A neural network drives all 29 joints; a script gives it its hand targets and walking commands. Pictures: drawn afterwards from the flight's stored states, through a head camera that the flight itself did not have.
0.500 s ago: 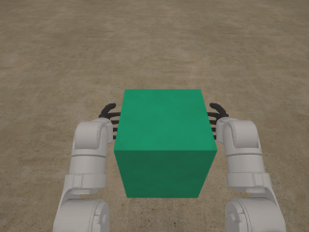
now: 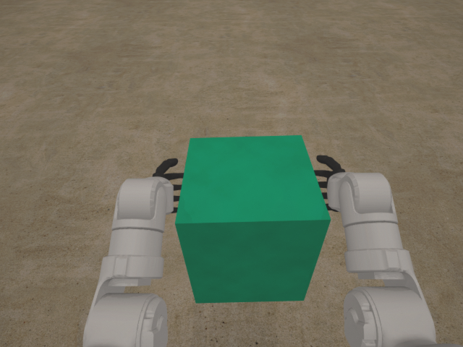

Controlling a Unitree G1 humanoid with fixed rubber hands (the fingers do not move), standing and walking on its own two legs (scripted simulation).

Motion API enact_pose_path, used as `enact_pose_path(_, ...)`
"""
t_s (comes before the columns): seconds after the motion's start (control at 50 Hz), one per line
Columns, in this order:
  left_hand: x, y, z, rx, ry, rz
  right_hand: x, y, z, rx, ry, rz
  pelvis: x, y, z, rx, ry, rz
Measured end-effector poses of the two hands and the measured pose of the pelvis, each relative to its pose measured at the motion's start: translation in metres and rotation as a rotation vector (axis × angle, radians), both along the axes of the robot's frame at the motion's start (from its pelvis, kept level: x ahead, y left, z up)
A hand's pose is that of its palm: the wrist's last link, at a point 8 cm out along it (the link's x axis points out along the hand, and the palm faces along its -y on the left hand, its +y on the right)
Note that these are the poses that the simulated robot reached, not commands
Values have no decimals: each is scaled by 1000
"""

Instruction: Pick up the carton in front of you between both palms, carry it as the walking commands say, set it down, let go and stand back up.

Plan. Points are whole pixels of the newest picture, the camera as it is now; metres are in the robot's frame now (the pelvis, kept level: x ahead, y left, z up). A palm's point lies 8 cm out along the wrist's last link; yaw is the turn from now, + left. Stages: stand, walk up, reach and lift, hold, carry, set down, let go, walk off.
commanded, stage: carry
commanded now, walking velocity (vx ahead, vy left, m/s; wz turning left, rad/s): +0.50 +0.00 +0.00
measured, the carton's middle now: (247, 220) +0.35 -0.01 +0.04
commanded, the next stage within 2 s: none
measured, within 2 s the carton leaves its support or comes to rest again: neither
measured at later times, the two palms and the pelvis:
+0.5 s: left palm (175, 139) +0.51 +0.15 +0.10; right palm (313, 143) +0.50 -0.15 +0.10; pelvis +0.22 +0.02 +0.01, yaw -2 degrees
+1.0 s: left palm (190, 80) +0.76 +0.14 +0.12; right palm (297, 80) +0.76 -0.16 +0.11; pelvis +0.50 -0.01 +0.01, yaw +0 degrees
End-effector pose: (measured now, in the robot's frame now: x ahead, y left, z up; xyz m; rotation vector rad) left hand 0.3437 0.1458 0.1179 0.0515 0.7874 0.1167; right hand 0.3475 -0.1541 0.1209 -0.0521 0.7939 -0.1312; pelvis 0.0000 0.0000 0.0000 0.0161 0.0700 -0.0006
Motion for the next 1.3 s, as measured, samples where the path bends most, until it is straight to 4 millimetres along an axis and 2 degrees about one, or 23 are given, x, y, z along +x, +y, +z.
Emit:
enact_pose_path(0.12, 37, 17, 3, -20, -14, 28, 44, 17, 7, 11, -14, 1, 37, 12, 7, 10, 12, -1)
enact_pose_path(0.2, 72, 32, 0, -46, -59, 36, 72, 32, 3, 16, -59, -23, 73, 25, -3, 10, 8, -21)
enact_pose_path(0.28, 96, 35, -11, -67, -7, 32, 82, 35, -14, 30, -9, -70, 108, 32, 7, -18, 16, -40)
enact_pose_path(0.36, 119, 27, -18, -94, 14, 23, 93, 28, -21, 49, 8, -129, 144, 32, 17, -44, 19, -34)
enact_pose_path(0.44, 145, 15, -17, -123, -48, 32, 119, 17, -16, 86, -59, -151, 185, 25, 17, -45, 16, -29)
enact_pose_path(0.5, 169, 3, -17, -107, -88, 31, 148, 6, -16, 84, -96, -132, 222, 16, 12, -37, 12, -31)
enact_pose_path(0.58, 211, -13, -25, -67, -108, 27, 193, -11, -31, 88, -112, -102, 279, -4, -6, -26, -10, -16)
enact_pose_path(0.62, 230, -19, -31, -46, -94, 31, 216, -17, -41, 100, -96, -91, 301, -12, -10, -41, -15, -4)
enact_pose_path(0.7, 253, -20, -37, -44, -22, 68, 249, -19, -45, 91, -23, -54, 336, -23, 2, -19, -15, 18)
enact_pose_path(0.8, 290, -18, -26, -38, -24, 98, 297, -16, -34, 86, -23, -16, 382, -29, 15, 0, -8, 16)
enact_pose_path(0.88, 334, -16, -11, -41, -74, 94, 339, -14, -19, 85, -73, -17, 426, -26, 19, 3, -8, 11)
enact_pose_path(0.98, 401, -8, 1, -51, -126, 72, 400, -7, -7, 84, -127, -41, 489, -13, 15, -4, -13, 7)
enact_pose_path(1.04, 446, 2, -6, -62, -128, 62, 441, 3, -10, 75, -130, -53, 533, -1, 7, -13, -16, 1)
enact_pose_path(1.12, 509, 19, -31, -84, -109, 47, 499, 20, -29, 49, -112, -66, 590, 18, -12, -3, -25, -26)
enact_pose_path(1.2, 552, 24, -48, -87, -2, 26, 534, 26, -45, 36, -8, -91, 627, 30, -2, -15, -13, -48)
enact_pose_path(1.3, 602, 23, -46, -89, 22, 2, 577, 25, -42, 34, 15, -119, 676, 35, 13, -31, -2, -45)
